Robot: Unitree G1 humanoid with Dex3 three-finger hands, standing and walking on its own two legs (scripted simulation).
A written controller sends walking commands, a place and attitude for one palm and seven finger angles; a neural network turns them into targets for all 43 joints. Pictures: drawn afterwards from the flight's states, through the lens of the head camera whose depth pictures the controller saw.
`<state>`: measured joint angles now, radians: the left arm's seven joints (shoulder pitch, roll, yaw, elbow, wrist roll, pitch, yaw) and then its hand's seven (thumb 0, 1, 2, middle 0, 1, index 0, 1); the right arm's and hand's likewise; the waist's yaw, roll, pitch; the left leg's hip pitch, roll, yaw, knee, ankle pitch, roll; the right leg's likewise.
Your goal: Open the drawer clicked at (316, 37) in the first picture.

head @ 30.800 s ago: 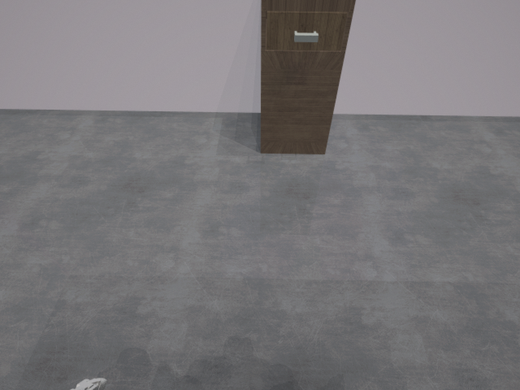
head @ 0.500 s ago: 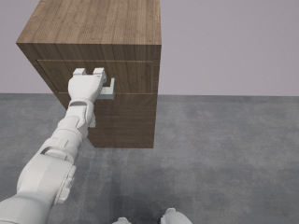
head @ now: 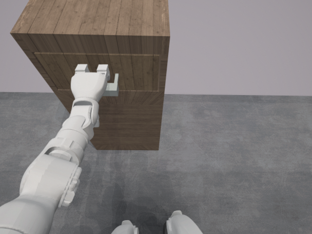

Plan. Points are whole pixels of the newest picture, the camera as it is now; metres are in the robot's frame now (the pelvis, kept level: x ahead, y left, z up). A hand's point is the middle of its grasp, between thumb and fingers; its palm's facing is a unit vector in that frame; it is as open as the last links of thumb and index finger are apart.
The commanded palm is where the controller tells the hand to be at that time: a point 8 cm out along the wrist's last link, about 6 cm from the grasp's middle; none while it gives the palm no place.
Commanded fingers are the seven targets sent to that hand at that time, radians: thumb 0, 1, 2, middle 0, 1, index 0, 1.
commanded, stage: lower the fingers behind the handle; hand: left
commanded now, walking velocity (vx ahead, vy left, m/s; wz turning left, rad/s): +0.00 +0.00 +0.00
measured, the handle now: (101, 83) +0.55 +0.13 +0.00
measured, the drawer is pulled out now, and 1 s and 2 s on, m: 0.00 0.00 0.00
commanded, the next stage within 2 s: lift the fingers back up to retry in 0.56 s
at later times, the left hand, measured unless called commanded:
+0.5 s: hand (95, 95) +0.50 +0.14 +0.00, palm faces -0.02 +0.04 -1.00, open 13.9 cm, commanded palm +0.48 +0.14 +0.03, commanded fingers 0.00 -0.50 0.30 -0.30 -1.20 -0.30 -1.20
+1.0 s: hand (99, 93) +0.49 +0.13 +0.02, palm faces -0.03 -0.03 -1.00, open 13.9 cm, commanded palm +0.47 +0.14 +0.08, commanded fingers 0.00 -0.50 0.30 -0.30 -1.20 -0.30 -1.20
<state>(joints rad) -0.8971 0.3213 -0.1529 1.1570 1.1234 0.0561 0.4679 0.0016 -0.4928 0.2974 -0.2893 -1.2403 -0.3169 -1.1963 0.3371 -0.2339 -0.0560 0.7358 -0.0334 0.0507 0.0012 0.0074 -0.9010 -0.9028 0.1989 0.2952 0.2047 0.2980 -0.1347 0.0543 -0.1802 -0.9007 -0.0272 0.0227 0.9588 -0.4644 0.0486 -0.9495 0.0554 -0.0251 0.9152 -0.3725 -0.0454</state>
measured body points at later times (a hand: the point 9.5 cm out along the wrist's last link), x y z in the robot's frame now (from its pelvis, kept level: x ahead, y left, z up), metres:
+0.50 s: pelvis -0.02 +0.00 -0.02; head +0.10 -0.01 +0.42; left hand +0.49 +0.14 +0.06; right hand -0.01 -0.27 -0.15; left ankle -0.02 +0.09 -0.68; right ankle +0.02 -0.09 -0.68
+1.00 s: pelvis -0.01 -0.01 +0.00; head +0.11 -0.02 +0.44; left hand +0.49 +0.13 +0.07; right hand -0.01 -0.27 -0.13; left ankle -0.02 +0.09 -0.68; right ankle +0.02 -0.09 -0.68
